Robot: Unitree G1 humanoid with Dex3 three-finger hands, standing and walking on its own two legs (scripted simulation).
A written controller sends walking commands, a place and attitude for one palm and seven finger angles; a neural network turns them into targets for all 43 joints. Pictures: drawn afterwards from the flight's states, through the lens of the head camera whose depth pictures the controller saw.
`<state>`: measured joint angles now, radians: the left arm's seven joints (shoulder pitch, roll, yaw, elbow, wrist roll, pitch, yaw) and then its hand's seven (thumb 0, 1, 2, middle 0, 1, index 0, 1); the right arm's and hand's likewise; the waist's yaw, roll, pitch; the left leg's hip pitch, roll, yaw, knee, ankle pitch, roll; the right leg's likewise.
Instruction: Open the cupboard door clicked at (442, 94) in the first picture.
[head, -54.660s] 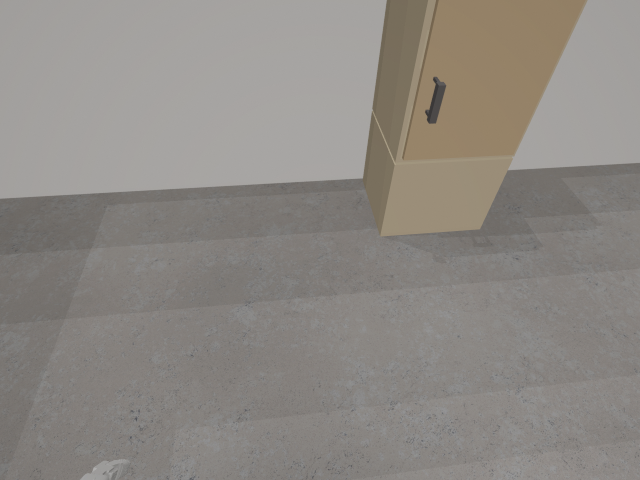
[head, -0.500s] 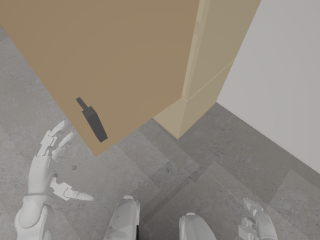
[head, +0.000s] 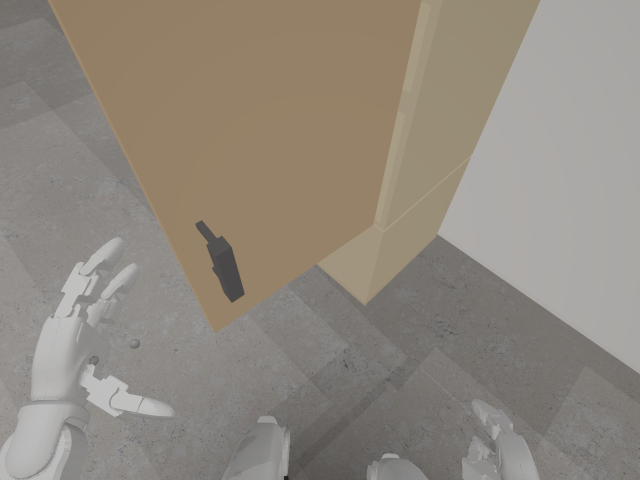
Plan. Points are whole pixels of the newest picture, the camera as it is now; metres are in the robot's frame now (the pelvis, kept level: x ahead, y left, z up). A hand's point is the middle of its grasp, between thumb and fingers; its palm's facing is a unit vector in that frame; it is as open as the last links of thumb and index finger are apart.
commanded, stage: draw the hand back to the body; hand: left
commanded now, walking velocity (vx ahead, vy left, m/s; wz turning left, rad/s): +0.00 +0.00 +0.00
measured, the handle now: (219, 261) +0.40 +0.18 +0.01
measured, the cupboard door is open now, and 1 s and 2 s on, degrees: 85 85 85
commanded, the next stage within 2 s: step back with the hand held close in 1.28 s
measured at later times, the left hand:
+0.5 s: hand (56, 318) +0.24 +0.25 +0.15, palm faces +0.33 -0.86 -0.40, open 13.9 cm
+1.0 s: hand out of the picture +0.27 +0.26 +0.27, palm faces +0.48 -0.78 -0.40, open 8.1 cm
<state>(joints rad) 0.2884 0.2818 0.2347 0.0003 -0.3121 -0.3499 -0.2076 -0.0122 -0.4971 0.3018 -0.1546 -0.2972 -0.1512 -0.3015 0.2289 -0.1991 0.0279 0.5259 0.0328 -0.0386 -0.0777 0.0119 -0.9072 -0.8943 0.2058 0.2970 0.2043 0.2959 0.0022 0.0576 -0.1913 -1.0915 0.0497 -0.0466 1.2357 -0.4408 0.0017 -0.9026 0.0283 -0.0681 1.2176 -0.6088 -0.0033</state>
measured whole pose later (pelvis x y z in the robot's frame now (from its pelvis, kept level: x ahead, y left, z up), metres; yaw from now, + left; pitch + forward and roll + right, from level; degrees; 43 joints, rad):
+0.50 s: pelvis +0.04 +0.00 +0.08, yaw +1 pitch +6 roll -2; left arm 0.48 0.35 0.19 -0.20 -0.07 -0.06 0.14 -0.01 -0.09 0.48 -0.17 -0.30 -0.17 -0.30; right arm 0.27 -0.23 0.05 0.49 0.03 -0.03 -0.14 0.01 -0.91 -0.89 0.20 0.30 0.20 0.30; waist 0.02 0.07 -0.13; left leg -0.57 0.02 0.00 0.80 -0.33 0.01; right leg -0.40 0.00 -0.03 0.77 -0.47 0.01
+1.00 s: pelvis +0.07 -0.01 +0.10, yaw +0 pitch -1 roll +0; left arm 0.41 0.36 0.35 -0.34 -0.08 -0.06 0.13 0.01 0.75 0.84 -0.21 -0.30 -0.20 -0.30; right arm 0.20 -0.24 0.02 0.58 0.02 -0.06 -0.10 0.01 -0.91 -0.89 0.20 0.30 0.20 0.30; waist 0.05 0.07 -0.04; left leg -0.25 0.02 0.02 0.52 -0.25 -0.01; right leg -0.08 0.00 -0.02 0.47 -0.37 0.00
